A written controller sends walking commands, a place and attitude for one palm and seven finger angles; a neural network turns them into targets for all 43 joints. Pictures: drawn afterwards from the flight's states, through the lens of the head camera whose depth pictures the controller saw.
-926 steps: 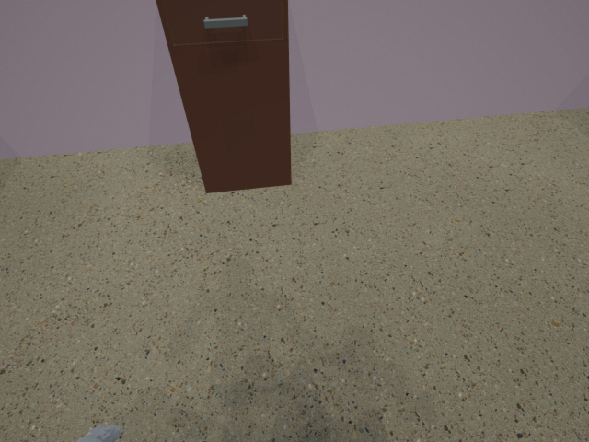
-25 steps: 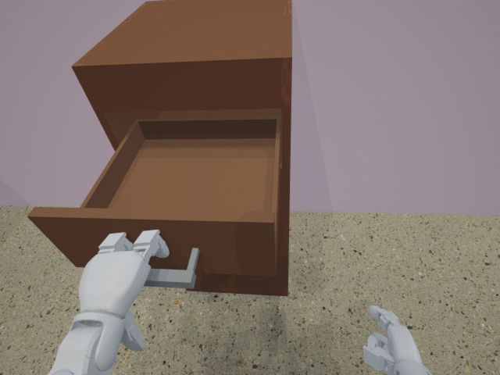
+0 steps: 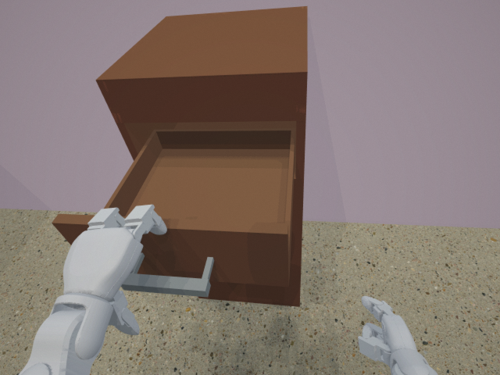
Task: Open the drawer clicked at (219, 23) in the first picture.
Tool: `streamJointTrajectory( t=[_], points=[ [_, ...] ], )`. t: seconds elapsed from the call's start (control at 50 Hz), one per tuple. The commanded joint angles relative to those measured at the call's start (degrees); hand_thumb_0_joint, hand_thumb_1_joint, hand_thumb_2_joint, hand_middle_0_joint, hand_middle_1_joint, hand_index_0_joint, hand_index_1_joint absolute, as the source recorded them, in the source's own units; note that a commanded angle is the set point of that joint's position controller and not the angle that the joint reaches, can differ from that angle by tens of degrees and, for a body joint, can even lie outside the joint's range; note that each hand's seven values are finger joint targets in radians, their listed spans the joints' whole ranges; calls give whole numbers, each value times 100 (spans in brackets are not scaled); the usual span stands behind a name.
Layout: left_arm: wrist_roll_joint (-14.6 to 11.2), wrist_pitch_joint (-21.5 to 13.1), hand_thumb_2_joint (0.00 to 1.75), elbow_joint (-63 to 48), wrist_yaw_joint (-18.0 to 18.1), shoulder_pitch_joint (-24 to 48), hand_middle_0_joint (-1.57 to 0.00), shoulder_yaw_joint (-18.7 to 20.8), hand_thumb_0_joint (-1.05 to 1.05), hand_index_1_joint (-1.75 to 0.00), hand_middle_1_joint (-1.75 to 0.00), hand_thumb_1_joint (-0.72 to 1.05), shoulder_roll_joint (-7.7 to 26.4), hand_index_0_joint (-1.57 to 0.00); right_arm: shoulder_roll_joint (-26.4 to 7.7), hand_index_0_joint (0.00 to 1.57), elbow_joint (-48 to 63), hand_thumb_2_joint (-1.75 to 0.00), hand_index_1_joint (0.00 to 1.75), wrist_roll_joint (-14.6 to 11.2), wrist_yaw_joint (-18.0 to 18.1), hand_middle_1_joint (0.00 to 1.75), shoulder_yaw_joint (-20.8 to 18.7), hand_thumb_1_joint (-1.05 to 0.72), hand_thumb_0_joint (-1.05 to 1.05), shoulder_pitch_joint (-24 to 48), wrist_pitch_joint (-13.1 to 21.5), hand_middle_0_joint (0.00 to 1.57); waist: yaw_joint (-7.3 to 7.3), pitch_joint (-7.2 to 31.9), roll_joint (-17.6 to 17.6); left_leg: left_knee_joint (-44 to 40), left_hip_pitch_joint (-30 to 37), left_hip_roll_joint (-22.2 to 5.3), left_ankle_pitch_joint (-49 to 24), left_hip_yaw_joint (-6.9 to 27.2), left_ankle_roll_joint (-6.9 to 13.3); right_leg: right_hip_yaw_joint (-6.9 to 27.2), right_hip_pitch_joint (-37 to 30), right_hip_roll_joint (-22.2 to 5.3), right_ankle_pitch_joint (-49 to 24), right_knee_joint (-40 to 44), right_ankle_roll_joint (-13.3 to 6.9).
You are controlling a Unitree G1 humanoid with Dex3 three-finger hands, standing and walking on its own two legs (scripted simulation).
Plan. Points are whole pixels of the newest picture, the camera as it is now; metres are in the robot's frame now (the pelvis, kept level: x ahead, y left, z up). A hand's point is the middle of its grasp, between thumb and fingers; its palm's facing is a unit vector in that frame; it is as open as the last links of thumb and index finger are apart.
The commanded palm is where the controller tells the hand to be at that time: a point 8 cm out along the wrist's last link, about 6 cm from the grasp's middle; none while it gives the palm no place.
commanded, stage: lift the hand off the handle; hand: left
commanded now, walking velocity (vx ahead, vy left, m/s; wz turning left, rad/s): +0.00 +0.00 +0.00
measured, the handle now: (169, 273) +0.25 +0.19 +0.04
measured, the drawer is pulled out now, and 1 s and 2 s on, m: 0.29 0.29 0.29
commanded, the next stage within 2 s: draw the hand back to the body in 0.52 s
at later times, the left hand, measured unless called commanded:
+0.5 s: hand (120, 236) +0.22 +0.20 +0.18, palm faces +0.21 -0.12 -0.97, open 13.9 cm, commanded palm +0.18 +0.20 +0.24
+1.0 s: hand (101, 253) +0.20 +0.22 +0.17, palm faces +0.14 -0.10 -0.99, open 13.9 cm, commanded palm +0.16 +0.23 +0.24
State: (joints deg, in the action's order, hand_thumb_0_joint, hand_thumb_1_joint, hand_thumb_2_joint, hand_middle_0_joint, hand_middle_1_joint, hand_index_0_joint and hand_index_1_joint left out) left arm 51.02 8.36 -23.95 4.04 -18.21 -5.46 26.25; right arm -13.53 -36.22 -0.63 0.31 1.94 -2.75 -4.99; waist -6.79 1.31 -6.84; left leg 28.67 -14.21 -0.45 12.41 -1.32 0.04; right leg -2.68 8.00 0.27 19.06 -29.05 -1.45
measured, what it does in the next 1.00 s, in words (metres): stands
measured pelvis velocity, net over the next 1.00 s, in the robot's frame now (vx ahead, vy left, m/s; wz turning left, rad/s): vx -0.01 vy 0.00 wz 0.01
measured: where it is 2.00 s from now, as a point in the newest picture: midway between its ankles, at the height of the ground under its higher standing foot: outside the picture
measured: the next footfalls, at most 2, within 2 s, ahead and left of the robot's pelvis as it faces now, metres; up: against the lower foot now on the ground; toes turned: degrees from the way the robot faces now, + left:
none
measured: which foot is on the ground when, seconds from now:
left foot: down 0.00-1.00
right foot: down 0.00-1.00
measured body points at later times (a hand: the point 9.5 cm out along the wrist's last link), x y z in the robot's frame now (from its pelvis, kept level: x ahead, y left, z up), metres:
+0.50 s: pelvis -0.01 +0.00 +0.00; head -0.03 -0.06 +0.45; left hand +0.21 +0.20 +0.23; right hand +0.24 -0.18 -0.08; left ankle +0.03 +0.12 -0.74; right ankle -0.03 -0.10 -0.74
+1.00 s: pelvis -0.01 +0.00 +0.00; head -0.03 -0.06 +0.45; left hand +0.19 +0.23 +0.22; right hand +0.23 -0.20 -0.09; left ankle +0.03 +0.12 -0.74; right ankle -0.03 -0.10 -0.74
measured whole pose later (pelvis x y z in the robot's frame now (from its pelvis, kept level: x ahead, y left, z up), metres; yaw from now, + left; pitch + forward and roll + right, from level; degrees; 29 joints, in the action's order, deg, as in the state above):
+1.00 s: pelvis -0.01 +0.00 +0.00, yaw +1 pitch -3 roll +0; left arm 43.2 8.5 -29.4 -5.3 -15.3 3.0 33.1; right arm -15.8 -35.5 -2.1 -0.6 2.6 -3.5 -3.7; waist -6.5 0.3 -8.0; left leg 27.0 -13.0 -0.6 10.6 -0.4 -0.3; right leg -3.6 6.6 0.6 17.7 -27.6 -1.7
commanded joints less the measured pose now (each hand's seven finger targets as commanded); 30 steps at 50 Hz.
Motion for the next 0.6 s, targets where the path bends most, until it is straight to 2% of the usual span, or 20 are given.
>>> streamJointTrajectory(
  t=[0.0, 0.04, 0.06, 0.08, 0.14, 0.16, 0.18, 0.22, 0.24, 0.26, 0.28, 0.32, 0.36, 0.38, 0.42, 0.46, 0.5, 0.54, 0.56, 0.58],
  points=[
    [-25, 101, 30, -1186, 34, 1217, -30, 647, 0, -120, -120, -50, 758, -30, -410, 20, 976, -90, 30, -32, 2, 30, -107, -90, 0, 1209, 252, 20, 94, 643, 577, -319, 936, 108, -1154, 58, 145, 114, 495, 23, -1390, 701, 62],
    [-30, 134, 30, -1349, -65, 1317, -30, 707, 0, -120, -120, -50, 920, -30, -442, 20, 1026, -90, 30, -32, 7, 30, -117, -90, 0, 1247, 248, 20, 32, 800, 432, -354, 1029, 126, -1226, 47, 156, 136, 359, 11, -1475, 715, 70],
    [-109, 161, 30, -1437, -113, 1342, -30, 913, 0, -120, -120, -50, 1052, -30, -436, 20, 1060, -90, 30, -92, -12, 30, -93, -90, 0, 1418, 282, 20, 23, 847, 394, -333, 1045, 88, -1204, 79, 141, 175, 314, 51, -1450, 713, 37],
    [-69, 159, 30, -1427, -176, 1365, -30, 713, 0, -120, -120, -50, 928, -30, -413, 20, 1050, -90, 30, -39, -26, 30, -59, -90, 0, 1291, 271, 20, 12, 889, 450, -376, 1010, 119, -1225, 63, 152, 115, 289, 12, -1400, 688, 55],
    [-115, 224, 30, -1383, -282, 1406, -30, 939, 0, -120, -120, -50, 1161, -30, -452, 20, 1034, -90, 30, -56, -37, 30, -71, -90, 0, 1325, 212, 20, -20, 770, 514, -428, 1010, 127, -1312, 48, 149, 140, 187, 9, -1584, 754, 75],
    [-222, 264, 30, -1373, -317, 1462, -30, 1177, 0, -120, -120, -50, 1318, -30, -458, 20, 1058, -90, 30, -113, -54, 30, -46, -90, 0, 1483, 244, 20, -19, 767, 392, -407, 986, 90, -1236, 65, 135, 179, 169, 49, -1524, 755, 48],
    [-170, 255, 30, -1376, -350, 1560, -30, 1135, 0, -120, -120, -50, 1331, -30, -449, 20, 1022, -90, 30, -64, -65, 30, -25, -90, 0, 1359, 234, 20, -45, 868, 426, -437, 953, 121, -1266, 54, 129, 141, 107, 11, -1465, 725, 57],
    [-246, 249, 30, -1436, -422, 1579, -30, 990, 0, -120, -120, -50, 1183, -30, -455, 20, 1028, -90, 30, -87, -85, 30, -61, -90, 0, 1377, 222, 20, -10, 721, 411, -454, 1001, 120, -1303, 45, 130, 133, 190, 17, -1492, 792, 75],
    [-271, 239, 30, -1630, -435, 1663, -30, 1003, 0, -120, -120, -50, 1213, -30, -467, 20, 1062, -90, 30, -92, -102, 30, -69, -90, 0, 1382, 231, 20, -21, 894, 319, -465, 1074, 121, -1383, 54, 128, 140, 103, 19, -1567, 758, 70],
    [-423, 245, 30, -1779, -464, 1632, -30, 1112, 0, -120, -120, -50, 1245, -30, -446, 20, 1156, -90, 30, -158, -129, 30, -43, -90, 0, 1563, 293, 20, -19, 868, 263, -435, 1042, 86, -1308, 92, 119, 143, 106, 54, -1516, 733, 45],
    [-347, 233, 30, -1725, -494, 1587, -30, 1072, 0, -120, -120, -50, 1257, -30, -442, 20, 1104, -90, 30, -100, -145, 30, -38, -90, 0, 1409, 289, 20, -52, 961, 338, -445, 1024, 112, -1379, 67, 123, 105, 71, 30, -1505, 706, 53],
    [-358, 275, 30, -1727, -533, 1655, -30, 984, 0, -120, -120, -50, 1210, -30, -468, 20, 1089, -90, 30, -111, -163, 30, -51, -90, 0, 1426, 251, 20, -14, 755, 399, -491, 996, 113, -1328, 60, 116, 106, 152, 25, -1462, 778, 74],
    [-418, 351, 30, -1745, -547, 1944, -30, 1189, 0, -120, -120, -50, 1385, -30, -470, 20, 1111, -90, 30, -184, -185, 30, -28, -90, 0, 1612, 281, 20, -8, 723, 256, -524, 948, 64, -1117, 99, 93, 141, 184, 72, -1179, 783, 38],
    [-345, 357, 30, -1718, -588, 2105, -30, 925, 0, -120, -120, -50, 1230, -30, -437, 20, 1108, -90, 30, -142, -190, 30, -9, -90, 0, 1521, 281, 20, -35, 836, 321, -529, 981, 114, -1147, 83, 113, 117, 173, 35, -1133, 777, 50],
    [-340, 458, 30, -1243, -611, 2009, -30, 1081, 0, -120, -120, -50, 1375, -30, -488, 20, 1016, -90, 30, -150, -163, 30, -34, -90, 0, 1480, 239, 20, -25, 579, 465, -573, 881, 109, -1064, 61, 104, 141, 230, 39, -1087, 852, 68],
    [-465, 537, 30, -1257, -671, 1994, -30, 1187, 0, -120, -120, -50, 1377, -30, -476, 20, 1085, -90, 30, -236, -186, 30, -12, -90, 0, 1633, 253, 20, -33, 625, 501, -570, 849, 87, -968, 71, 100, 172, 181, 51, -1071, 835, 65],
    [-433, 553, 30, -1132, -756, 2159, -30, 953, 0, -120, -120, -50, 1246, -30, -483, 20, 1049, -90, 30, -212, -181, 30, 10, -90, 0, 1546, 220, 20, 5, 597, 595, -619, 810, 117, -919, 58, 103, 115, 206, 16, -978, 840, 94],
    [-417, 500, 30, -1318, -804, 2246, -30, 992, 0, -120, -120, -50, 1361, -30, -507, 20, 1109, -90, 30, -190, -159, 30, -10, -90, 0, 1559, 221, 20, -30, 777, 524, -573, 885, 154, -953, 28, 130, 179, 123, -6, -1092, 837, 109],
    [-485, 446, 30, -1481, -795, 2248, -30, 1246, 0, -120, -120, -50, 1567, -30, -502, 20, 1137, -90, 30, -219, -158, 30, -3, -90, 0, 1638, 273, 20, -14, 867, 396, -535, 893, 116, -921, 46, 121, 210, 80, 26, -1057, 796, 71],
    [-412, 382, 30, -1513, -817, 2249, -30, 1039, 0, -120, -120, -50, 1414, -30, -462, 20, 1160, -90, 30, -177, -165, 30, 26, -90, 0, 1578, 290, 20, -51, 993, 423, -518, 916, 167, -971, 46, 131, 174, 64, -2, -1041, 774, 83]
  ],
)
